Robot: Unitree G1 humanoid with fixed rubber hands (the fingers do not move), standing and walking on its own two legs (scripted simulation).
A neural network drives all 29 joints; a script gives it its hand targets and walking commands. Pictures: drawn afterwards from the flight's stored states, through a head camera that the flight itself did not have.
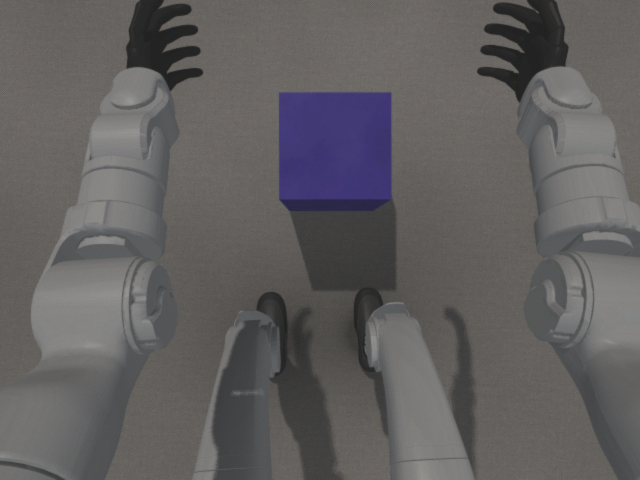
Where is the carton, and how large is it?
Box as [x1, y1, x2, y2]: [279, 92, 391, 210]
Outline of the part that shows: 279,92 279,199 289,210 373,210 391,198 390,92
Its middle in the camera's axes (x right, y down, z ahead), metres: +0.03 -0.18 +0.85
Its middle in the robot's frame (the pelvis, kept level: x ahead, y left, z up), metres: +0.53 -0.04 -0.53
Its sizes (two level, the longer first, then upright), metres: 0.210 0.200 0.250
